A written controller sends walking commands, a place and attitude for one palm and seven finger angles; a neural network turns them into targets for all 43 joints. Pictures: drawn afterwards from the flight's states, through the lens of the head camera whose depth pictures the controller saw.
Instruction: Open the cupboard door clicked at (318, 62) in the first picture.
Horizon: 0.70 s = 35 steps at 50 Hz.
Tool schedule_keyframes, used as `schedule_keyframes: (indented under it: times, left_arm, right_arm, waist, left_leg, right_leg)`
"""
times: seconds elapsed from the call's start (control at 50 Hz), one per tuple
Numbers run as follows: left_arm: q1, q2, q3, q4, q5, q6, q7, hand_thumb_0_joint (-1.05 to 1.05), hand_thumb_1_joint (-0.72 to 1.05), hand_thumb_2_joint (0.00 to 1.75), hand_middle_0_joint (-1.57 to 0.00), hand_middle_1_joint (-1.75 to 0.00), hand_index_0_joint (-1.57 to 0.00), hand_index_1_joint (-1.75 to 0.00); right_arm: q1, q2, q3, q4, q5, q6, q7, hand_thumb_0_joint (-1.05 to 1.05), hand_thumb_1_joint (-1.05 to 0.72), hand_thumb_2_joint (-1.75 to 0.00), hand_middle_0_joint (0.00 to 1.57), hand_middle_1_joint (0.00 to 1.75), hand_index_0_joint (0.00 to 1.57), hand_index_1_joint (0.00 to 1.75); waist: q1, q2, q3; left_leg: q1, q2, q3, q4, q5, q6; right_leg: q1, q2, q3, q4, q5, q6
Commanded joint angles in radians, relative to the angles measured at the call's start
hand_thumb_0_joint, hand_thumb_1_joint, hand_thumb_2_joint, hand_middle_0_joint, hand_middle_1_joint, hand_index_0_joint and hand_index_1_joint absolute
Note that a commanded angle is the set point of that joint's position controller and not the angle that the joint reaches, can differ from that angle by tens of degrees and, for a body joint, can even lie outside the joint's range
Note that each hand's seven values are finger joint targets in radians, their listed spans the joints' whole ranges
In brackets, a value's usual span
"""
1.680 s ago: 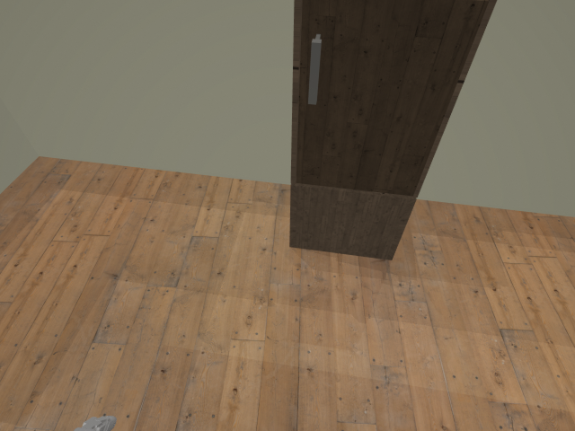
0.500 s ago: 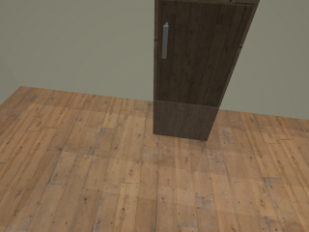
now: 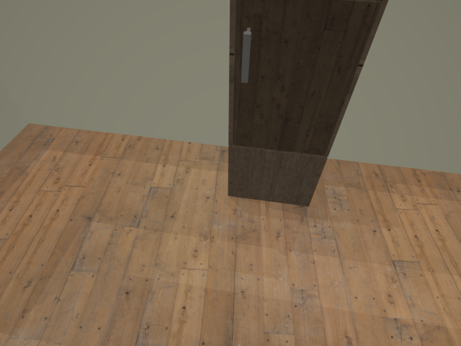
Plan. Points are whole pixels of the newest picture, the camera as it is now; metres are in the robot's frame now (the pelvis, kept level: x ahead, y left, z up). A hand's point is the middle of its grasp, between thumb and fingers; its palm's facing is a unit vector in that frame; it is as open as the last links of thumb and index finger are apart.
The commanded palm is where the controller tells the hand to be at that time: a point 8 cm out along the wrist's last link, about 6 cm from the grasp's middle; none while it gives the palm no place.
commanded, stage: take the last steps up to it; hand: left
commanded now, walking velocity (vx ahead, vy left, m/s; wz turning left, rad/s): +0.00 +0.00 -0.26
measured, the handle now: (246, 55) +0.94 +0.02 +0.06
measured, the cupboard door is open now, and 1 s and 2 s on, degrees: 0 0 0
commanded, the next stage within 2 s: come to a stop and stand still in 1.16 s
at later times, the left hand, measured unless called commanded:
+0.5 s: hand out of the picture +0.04 +0.13 -0.17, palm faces -0.02 -0.98 -0.19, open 7.3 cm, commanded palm none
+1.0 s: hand (178, 282) +0.29 +0.15 -0.19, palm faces -0.09 -0.99 -0.14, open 7.3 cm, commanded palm none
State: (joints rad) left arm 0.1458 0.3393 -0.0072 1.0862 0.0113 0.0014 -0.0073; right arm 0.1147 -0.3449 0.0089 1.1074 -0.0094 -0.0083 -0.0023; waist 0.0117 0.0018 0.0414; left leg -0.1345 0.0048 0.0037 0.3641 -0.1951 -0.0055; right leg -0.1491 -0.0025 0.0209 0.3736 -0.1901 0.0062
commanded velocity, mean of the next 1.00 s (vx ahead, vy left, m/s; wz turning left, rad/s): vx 0.28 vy -0.08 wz -0.10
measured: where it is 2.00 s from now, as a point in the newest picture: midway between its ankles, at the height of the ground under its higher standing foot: (255, 326)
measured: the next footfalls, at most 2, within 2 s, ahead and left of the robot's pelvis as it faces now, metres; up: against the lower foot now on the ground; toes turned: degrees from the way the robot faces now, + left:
left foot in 0.78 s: +0.29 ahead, +0.05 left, +0.00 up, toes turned +2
right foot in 1.26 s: +0.46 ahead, -0.22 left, +0.00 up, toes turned -16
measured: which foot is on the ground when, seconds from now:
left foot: down 0.00-0.34, up 0.36-0.76, down 0.78-1.00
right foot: down 0.00-0.78, up 0.80-1.00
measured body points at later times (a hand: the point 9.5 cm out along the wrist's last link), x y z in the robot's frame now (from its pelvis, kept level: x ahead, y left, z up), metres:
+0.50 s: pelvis +0.07 -0.04 -0.01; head +0.07 -0.05 +0.44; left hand +0.04 +0.18 -0.16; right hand +0.05 -0.29 -0.17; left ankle +0.05 +0.08 -0.68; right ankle +0.02 -0.12 -0.75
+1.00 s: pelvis +0.25 -0.02 +0.00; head +0.26 +0.00 +0.44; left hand +0.29 +0.20 -0.17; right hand +0.25 -0.27 -0.14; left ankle +0.25 +0.05 -0.75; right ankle +0.22 -0.17 -0.67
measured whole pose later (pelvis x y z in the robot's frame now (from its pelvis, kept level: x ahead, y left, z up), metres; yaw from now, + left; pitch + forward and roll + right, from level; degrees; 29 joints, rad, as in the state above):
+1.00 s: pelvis +0.25 -0.02 +0.00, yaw -9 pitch +0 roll +0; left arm 0.29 0.18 0.07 1.06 0.04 -0.01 -0.01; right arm 0.26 -0.15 -0.04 1.06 -0.02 -0.08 -0.03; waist 0.01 -0.05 0.01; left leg -0.19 0.03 0.19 0.44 -0.26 0.06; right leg -0.52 -0.09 -0.03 1.10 -0.25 0.01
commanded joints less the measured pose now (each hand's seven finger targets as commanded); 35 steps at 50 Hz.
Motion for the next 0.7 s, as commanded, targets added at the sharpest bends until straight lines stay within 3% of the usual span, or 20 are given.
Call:
schedule_keyframes:
  times: [0.0,0.06,0.08,0.12,0.16,0.2,0.22,0.26,0.28,0.3,0.32,0.34,0.36,0.4,0.44,0.48,0.6,0.64,0.66,0.68]
  left_arm:
    - [-0.026,0.168,0.042,-0.071,0.003,-0.011,0.017,0.0,0.9,0.9,-0.2,-0.3,-0.2,-0.3]
    - [-0.008,0.139,0.038,-0.079,0.004,0.001,0.018,0.0,0.9,0.9,-0.2,-0.3,-0.2,-0.3]
    - [0.011,0.119,0.035,-0.072,0.004,0.004,0.016,0.0,0.9,0.9,-0.2,-0.3,-0.2,-0.3]
    - [0.044,0.075,0.033,-0.075,0.009,0.016,0.007,0.0,0.9,0.9,-0.2,-0.3,-0.2,-0.3]
    - [0.068,0.061,0.042,-0.09,0.013,0.021,-0.007,0.0,0.9,0.9,-0.2,-0.3,-0.2,-0.3]
    - [0.079,0.032,0.051,-0.11,0.018,0.018,-0.019,0.0,0.9,0.9,-0.2,-0.3,-0.2,-0.3]
    - [0.073,0.016,0.056,-0.124,0.018,0.016,-0.024,0.0,0.9,0.9,-0.2,-0.3,-0.2,-0.3]
    - [0.101,-0.011,0.063,-0.127,0.017,0.003,-0.031,0.0,0.9,0.9,-0.2,-0.3,-0.2,-0.3]
    - [0.177,-0.027,0.065,-0.105,0.016,-0.004,-0.031,0.0,0.9,0.9,-0.2,-0.3,-0.2,-0.3]
    - [0.259,-0.008,0.071,-0.073,0.019,-0.014,-0.025,0.0,0.9,0.9,-0.2,-0.3,-0.2,-0.3]
    - [0.344,0.077,0.09,-0.045,0.025,-0.03,-0.008,0.0,0.9,0.9,-0.2,-0.3,-0.2,-0.3]
    - [0.419,0.107,0.095,-0.031,0.008,-0.033,0.008,0.0,0.9,0.9,-0.2,-0.3,-0.2,-0.3]
    - [0.41,0.074,0.087,-0.024,0.008,-0.039,0.014,0.0,0.9,0.9,-0.2,-0.3,-0.2,-0.3]
    - [0.322,0.008,0.073,-0.036,0.012,-0.047,0.023,0.0,0.9,0.9,-0.2,-0.3,-0.2,-0.3]
    - [0.304,-0.034,0.063,-0.038,0.014,-0.06,0.025,0.0,0.9,0.9,-0.2,-0.3,-0.2,-0.3]
    - [0.326,-0.053,0.058,-0.021,0.014,-0.069,0.028,0.0,0.9,0.9,-0.2,-0.3,-0.2,-0.3]
    - [0.41,-0.077,0.057,0.045,0.019,-0.073,0.035,0.0,0.9,0.9,-0.2,-0.3,-0.2,-0.3]
    - [0.411,-0.078,0.059,0.056,0.02,-0.071,0.037,0.0,0.9,0.9,-0.2,-0.3,-0.2,-0.3]
    - [0.413,-0.082,0.06,0.062,0.019,-0.069,0.038,0.0,0.9,0.9,-0.2,-0.3,-0.2,-0.3]
    - [0.397,-0.078,0.061,0.063,0.018,-0.07,0.038,0.0,0.9,0.9,-0.2,-0.3,-0.2,-0.3]
  right_arm:
    - [-0.009,-0.161,-0.043,-0.062,0.001,-0.02,-0.017,0.0,-0.9,-0.9,0.2,0.3,0.2,0.3]
    - [0.006,-0.127,-0.038,-0.067,0.0,-0.012,-0.019,0.0,-0.9,-0.9,0.2,0.3,0.2,0.3]
    - [0.012,-0.113,-0.035,-0.065,-0.004,-0.01,-0.017,0.0,-0.9,-0.9,0.2,0.3,0.2,0.3]
    - [0.046,-0.094,-0.035,-0.066,-0.011,-0.001,-0.013,0.0,-0.9,-0.9,0.2,0.3,0.2,0.3]
    - [0.06,-0.127,-0.053,-0.077,-0.015,0.004,-0.013,0.0,-0.9,-0.9,0.2,0.3,0.2,0.3]
    - [0.091,-0.158,-0.075,-0.091,-0.014,-0.002,-0.017,0.0,-0.9,-0.9,0.2,0.3,0.2,0.3]
    - [0.105,-0.153,-0.082,-0.09,-0.016,-0.007,-0.019,0.0,-0.9,-0.9,0.2,0.3,0.2,0.3]
    - [0.111,-0.126,-0.083,-0.091,-0.019,-0.015,-0.021,0.0,-0.9,-0.9,0.2,0.3,0.2,0.3]
    - [0.092,-0.109,-0.08,-0.092,-0.018,-0.016,-0.022,0.0,-0.9,-0.9,0.2,0.3,0.2,0.3]
    - [0.093,-0.072,-0.075,-0.09,-0.016,-0.016,-0.02,0.0,-0.9,-0.9,0.2,0.3,0.2,0.3]
    - [0.093,0.014,-0.057,-0.119,-0.004,-0.019,-0.016,0.0,-0.9,-0.9,0.2,0.3,0.2,0.3]
    - [0.01,0.011,-0.054,-0.16,-0.009,-0.024,-0.01,0.0,-0.9,-0.9,0.2,0.3,0.2,0.3]
    - [-0.02,0.004,-0.063,-0.159,-0.01,-0.023,-0.007,0.0,-0.9,-0.9,0.2,0.3,0.2,0.3]
    - [0.021,0.033,-0.068,-0.132,-0.015,-0.023,0.003,0.0,-0.9,-0.9,0.2,0.3,0.2,0.3]
    - [0.07,0.073,-0.066,-0.107,-0.02,-0.019,0.007,0.0,-0.9,-0.9,0.2,0.3,0.2,0.3]
    - [0.087,0.093,-0.067,-0.101,-0.017,-0.016,0.008,0.0,-0.9,-0.9,0.2,0.3,0.2,0.3]
    - [-0.011,0.143,-0.067,-0.131,-0.009,-0.03,0.017,0.0,-0.9,-0.9,0.2,0.3,0.2,0.3]
    - [-0.027,0.152,-0.065,-0.135,-0.007,-0.037,0.018,0.0,-0.9,-0.9,0.2,0.3,0.2,0.3]
    - [-0.029,0.154,-0.065,-0.134,-0.006,-0.04,0.016,0.0,-0.9,-0.9,0.2,0.3,0.2,0.3]
    - [0.01,0.153,-0.066,-0.122,-0.006,-0.044,0.012,0.0,-0.9,-0.9,0.2,0.3,0.2,0.3]
  waist:
    - [-0.013,-0.004,-0.075]
    - [-0.012,-0.001,-0.052]
    - [-0.012,-0.007,-0.064]
    - [-0.014,0.019,-0.037]
    - [-0.017,0.103,0.033]
    - [-0.024,0.138,0.039]
    - [-0.03,0.152,0.049]
    - [-0.015,0.135,0.047]
    - [0.021,0.115,0.019]
    - [0.054,0.016,-0.005]
    - [0.074,-0.258,-0.005]
    - [0.116,-0.294,0.025]
    - [0.101,-0.214,0.072]
    - [0.032,-0.066,0.096]
    - [-0.001,-0.062,0.065]
    - [-0.009,-0.097,0.042]
    - [0.024,-0.109,0.058]
    - [0.026,-0.107,0.066]
    - [0.023,-0.101,0.077]
    - [-0.003,-0.095,0.066]
  left_leg:
    - [0.022,0.124,-0.071,-0.028,0.108,0.022]
    - [-0.011,0.122,-0.06,-0.018,0.065,0.017]
    - [-0.002,0.127,-0.061,-0.024,-0.005,0.016]
    - [-0.026,0.151,-0.094,-0.067,-0.242,0.028]
    - [-0.059,0.219,-0.183,-0.151,-0.464,0.072]
    - [-0.047,0.324,-0.275,-0.173,-0.445,0.145]
    - [-0.046,0.345,-0.267,-0.17,-0.389,0.164]
    - [-0.074,0.324,-0.188,-0.1,-0.246,0.148]
    - [-0.114,0.28,-0.119,0.002,-0.186,0.112]
    - [-0.215,0.201,-0.033,0.169,-0.187,0.066]
    - [-0.482,0.066,0.113,0.459,-0.329,-0.002]
    - [-0.564,0.05,0.075,0.629,-0.418,0.0]
    - [-0.577,0.076,0.009,0.724,-0.347,0.008]
    - [-0.564,0.117,0.008,0.771,-0.224,0.0]
    - [-0.514,0.121,0.039,0.744,-0.134,-0.016]
    - [-0.499,0.121,0.058,0.697,-0.098,-0.026]
    - [-0.488,0.103,0.105,0.478,-0.075,-0.013]
    - [-0.428,0.094,0.115,0.397,-0.079,0.001]
    - [-0.379,0.087,0.121,0.359,-0.083,0.009]
    - [-0.309,0.07,0.135,0.305,-0.068,0.016]
  right_leg:
    - [-0.026,-0.104,0.104,-0.023,0.142,-0.033]
    - [-0.052,-0.097,0.114,-0.006,0.119,-0.028]
    - [-0.06,-0.086,0.114,-0.008,0.04,-0.024]
    - [-0.115,-0.043,0.088,0.029,-0.205,-0.018]
    - [-0.207,0.007,0.031,0.146,-0.285,-0.013]
    - [-0.259,0.017,-0.035,0.326,-0.235,-0.012]
    - [-0.281,-0.006,-0.033,0.356,-0.259,-0.013]
    - [-0.207,-0.025,-0.049,0.276,-0.257,-0.013]
    - [-0.089,-0.013,-0.071,0.162,-0.181,-0.015]
    - [0.061,-0.019,-0.042,0.046,-0.129,-0.032]
    - [0.228,-0.236,0.304,-0.101,-0.211,-0.114]
    - [0.172,-0.36,0.507,-0.196,-0.223,-0.202]
    - [0.095,-0.348,0.515,-0.219,-0.265,-0.236]
    - [0.043,-0.306,0.393,-0.202,-0.228,-0.242]
    - [0.026,-0.247,0.249,-0.18,-0.036,-0.211]
    - [0.043,-0.223,0.181,-0.173,0.083,-0.205]
    - [0.113,-0.209,0.145,-0.147,0.233,-0.199]
    - [0.1,-0.208,0.131,-0.126,0.262,-0.187]
    - [0.083,-0.209,0.13,-0.11,0.294,-0.181]
    - [0.071,-0.197,0.107,-0.068,0.355,-0.17]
